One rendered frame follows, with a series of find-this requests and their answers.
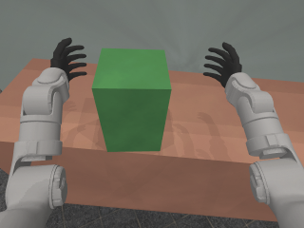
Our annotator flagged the right robot hand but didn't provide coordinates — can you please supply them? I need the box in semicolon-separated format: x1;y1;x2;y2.
203;42;242;88

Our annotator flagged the robot left upper arm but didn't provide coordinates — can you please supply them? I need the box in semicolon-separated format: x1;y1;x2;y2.
0;164;67;228

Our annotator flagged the carton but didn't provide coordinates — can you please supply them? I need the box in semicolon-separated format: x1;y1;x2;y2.
91;47;172;152

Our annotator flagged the robot right forearm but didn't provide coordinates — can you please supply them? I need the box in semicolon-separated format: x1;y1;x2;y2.
224;72;304;174

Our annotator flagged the robot left forearm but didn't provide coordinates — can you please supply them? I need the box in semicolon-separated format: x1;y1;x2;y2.
5;67;70;207

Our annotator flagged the left robot hand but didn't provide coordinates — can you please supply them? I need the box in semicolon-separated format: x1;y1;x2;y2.
50;37;87;82

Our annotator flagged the robot right upper arm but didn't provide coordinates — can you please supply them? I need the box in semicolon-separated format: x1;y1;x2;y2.
249;158;304;228

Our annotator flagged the pedestal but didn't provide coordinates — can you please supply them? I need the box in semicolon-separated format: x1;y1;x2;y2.
0;58;304;222

